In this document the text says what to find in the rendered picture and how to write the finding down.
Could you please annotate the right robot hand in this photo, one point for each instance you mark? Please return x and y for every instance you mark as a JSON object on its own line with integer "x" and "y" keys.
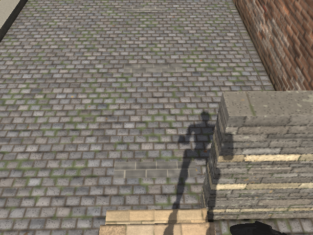
{"x": 256, "y": 228}

